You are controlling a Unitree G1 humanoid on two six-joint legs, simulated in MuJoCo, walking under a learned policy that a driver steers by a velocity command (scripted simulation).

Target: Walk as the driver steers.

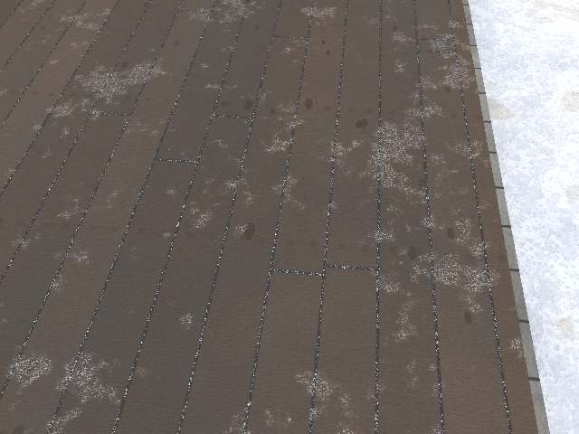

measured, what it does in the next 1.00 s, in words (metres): walks ahead, turning right: left foot, then right foot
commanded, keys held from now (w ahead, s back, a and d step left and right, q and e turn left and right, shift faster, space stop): w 0.22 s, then w+e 0.06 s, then e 0.58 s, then no key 0.14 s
